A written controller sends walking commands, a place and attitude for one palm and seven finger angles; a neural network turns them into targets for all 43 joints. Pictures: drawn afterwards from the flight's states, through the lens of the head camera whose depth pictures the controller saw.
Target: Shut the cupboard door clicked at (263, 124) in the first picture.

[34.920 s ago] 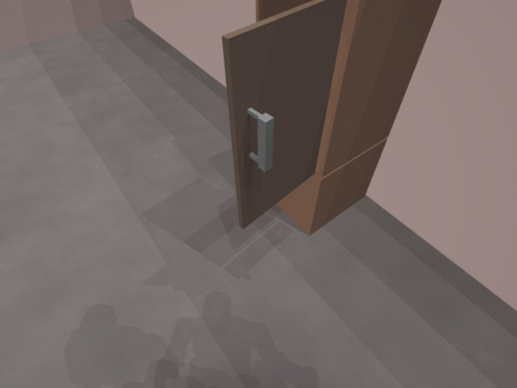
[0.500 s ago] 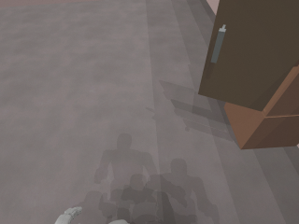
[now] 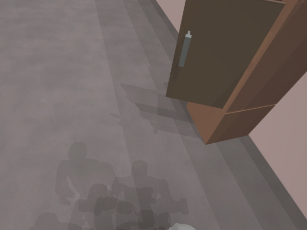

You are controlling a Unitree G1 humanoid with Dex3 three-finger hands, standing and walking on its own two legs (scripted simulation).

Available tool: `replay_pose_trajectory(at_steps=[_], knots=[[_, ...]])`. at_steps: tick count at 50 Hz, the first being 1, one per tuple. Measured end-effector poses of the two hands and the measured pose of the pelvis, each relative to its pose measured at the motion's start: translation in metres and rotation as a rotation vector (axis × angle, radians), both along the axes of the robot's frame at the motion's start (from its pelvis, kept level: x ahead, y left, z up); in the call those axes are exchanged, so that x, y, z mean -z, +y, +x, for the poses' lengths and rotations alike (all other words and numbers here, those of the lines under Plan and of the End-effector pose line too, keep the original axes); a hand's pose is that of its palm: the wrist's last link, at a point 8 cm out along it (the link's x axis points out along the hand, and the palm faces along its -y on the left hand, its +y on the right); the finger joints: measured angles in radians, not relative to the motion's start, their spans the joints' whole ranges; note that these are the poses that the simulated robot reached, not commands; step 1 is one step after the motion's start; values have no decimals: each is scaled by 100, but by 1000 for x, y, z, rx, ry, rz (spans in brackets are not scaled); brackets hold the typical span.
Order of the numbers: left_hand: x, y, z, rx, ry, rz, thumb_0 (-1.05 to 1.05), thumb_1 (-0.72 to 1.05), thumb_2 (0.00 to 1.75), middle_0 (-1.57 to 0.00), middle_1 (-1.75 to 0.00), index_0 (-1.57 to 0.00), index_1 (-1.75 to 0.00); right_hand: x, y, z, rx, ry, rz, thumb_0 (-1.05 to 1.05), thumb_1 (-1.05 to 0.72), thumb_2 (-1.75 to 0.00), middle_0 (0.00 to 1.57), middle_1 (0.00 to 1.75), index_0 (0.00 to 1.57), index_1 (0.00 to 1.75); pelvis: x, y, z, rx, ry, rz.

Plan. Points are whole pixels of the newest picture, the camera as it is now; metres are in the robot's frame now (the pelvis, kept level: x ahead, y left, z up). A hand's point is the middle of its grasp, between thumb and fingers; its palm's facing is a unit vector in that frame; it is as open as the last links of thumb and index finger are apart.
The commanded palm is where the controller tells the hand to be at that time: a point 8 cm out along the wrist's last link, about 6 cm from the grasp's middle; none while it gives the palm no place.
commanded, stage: turn to face it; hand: left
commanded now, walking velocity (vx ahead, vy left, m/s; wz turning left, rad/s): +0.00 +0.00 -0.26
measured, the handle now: (184, 48) +0.85 -0.09 +0.01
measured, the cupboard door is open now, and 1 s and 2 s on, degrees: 63 63 63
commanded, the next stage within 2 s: take the last steps up to it in 0.10 s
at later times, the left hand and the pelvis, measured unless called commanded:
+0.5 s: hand out of the picture +0.08 +0.14 -0.17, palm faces -0.10 -0.98 -0.18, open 7.4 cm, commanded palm none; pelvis +0.03 -0.04 +0.00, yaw -6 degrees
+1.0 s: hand (136, 169) +0.33 +0.07 -0.17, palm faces -0.32 -0.93 -0.17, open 7.4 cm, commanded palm none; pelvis +0.18 -0.09 +0.00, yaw -15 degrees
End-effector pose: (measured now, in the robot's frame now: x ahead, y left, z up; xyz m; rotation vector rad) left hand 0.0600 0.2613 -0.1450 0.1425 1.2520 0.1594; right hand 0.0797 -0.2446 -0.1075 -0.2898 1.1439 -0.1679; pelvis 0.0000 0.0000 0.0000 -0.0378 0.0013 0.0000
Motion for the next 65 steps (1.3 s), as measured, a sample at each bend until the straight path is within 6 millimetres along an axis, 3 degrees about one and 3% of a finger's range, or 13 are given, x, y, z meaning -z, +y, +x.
replay_pose_trajectory(at_steps=[6, 12, 16, 22, 28, 32, 36, 43, 49, 54, 58, 62, 65], knots=[[-10, -6, 21, 65, -4, 24, 1, 91, 90, -20, -30, -20, -30, 12, -5, -42, 92, 76, 35, 1, -91, -89, 20, 30, 21, 30, -2, -4, -1, 47, 5, -2], [-13, -37, 45, 147, -52, 61, 0, 91, 90, -20, -30, -20, -30, 42, -26, -87, 195, 153, 94, 1, -90, -89, 20, 30, 21, 30, 11, -25, -2, 88, 11, 40], [-19, -58, 44, 161, -60, 58, 0, 91, 90, -20, -30, -20, -30, 49, -39, -101, 229, 209, 105, 1, -91, -89, 20, 30, 20, 30, 9, -32, 1, 98, 4, 30], [-15, -72, 29, 145, -4, 19, 0, 91, 90, -20, -30, -20, -30, 31, -50, -75, 229, 158, 97, 1, -91, -89, 20, 30, 20, 30, 0, -39, 18, 107, 2, 33], [8, -70, 23, 125, 92, -39, 0, 90, 90, -20, -30, -20, -30, 18, -51, -18, 205, 75, 44, 1, -91, -89, 20, 30, 20, 30, 5, -35, 47, 122, 9, 10], [29, -61, 35, 136, 164, -66, 0, 91, 90, -20, -30, -20, -30, 15, -47, 16, 201, -7, -7, 1, -91, -89, 20, 30, 20, 30, 16, -28, 72, 164, 6, 9], [23, -58, 76, 208, 176, -65, 1, 91, 90, -20, -30, -20, -30, 4, -41, 16, 252, -6, -17, 1, -91, -89, 20, 30, 20, 30, 7, -30, 95, 205, -4, 4], [0, -78, 182, 274, 38, -46, 1, 91, 90, -19, -30, -20, -30, 2, -29, -21, 359, 180, 39, 0, -91, -89, 20, 30, 20, 30, -8, -47, 134, 239, -6, -14], [-7, -131, 267, 365, -30, -32, 0, 91, 90, -19, -30, -20, -30, 12, -28, -48, 468, 340, 126, 1, -91, -89, 20, 30, 20, 30, -4, -80, 171, 259, -7, 6], [-3, -193, 332, 420, -94, -19, 0, 91, 90, -19, -30, -20, -30, 31, -45, -50, 529, 460, 206, 1, -91, -89, 20, 30, 20, 30, 13, -125, 210, 261, -3, 38], [1, -229, 351, 394, -138, -7, 0, 91, 90, -20, -30, -20, -30, 49, -83, -18, 521, 487, 235, 1, -91, -89, 20, 30, 20, 30, 22, -157, 234, 256, -12, 40], [-4, -247, 338, 330, -72, -13, 0, 92, 90, -20, -30, -20, -30, 45, -131, 57, 461, 348, 195, 1, -91, -89, 20, 30, 20, 30, 9, -177, 256, 234, -8, 31], [-8, -246, 337, 273, -63, 11, -2, 95, 90, -20, -30, -20, -30, 39, -163, 121, 395, 231, 160, 1, -91, -89, 20, 30, 20, 30, 3, -191, 273, 214, 4, 22]])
